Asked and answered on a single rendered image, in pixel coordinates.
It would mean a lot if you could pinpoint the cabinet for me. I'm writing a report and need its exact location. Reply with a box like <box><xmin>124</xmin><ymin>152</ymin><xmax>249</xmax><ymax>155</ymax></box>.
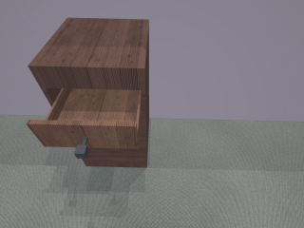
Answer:
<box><xmin>28</xmin><ymin>17</ymin><xmax>149</xmax><ymax>168</ymax></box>

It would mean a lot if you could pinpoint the drawer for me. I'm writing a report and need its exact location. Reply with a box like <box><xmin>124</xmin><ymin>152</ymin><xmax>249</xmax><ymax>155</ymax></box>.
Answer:
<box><xmin>26</xmin><ymin>88</ymin><xmax>142</xmax><ymax>149</ymax></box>

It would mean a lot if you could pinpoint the handle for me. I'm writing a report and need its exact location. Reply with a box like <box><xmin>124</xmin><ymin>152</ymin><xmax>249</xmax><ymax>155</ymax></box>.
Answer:
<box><xmin>74</xmin><ymin>136</ymin><xmax>89</xmax><ymax>159</ymax></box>

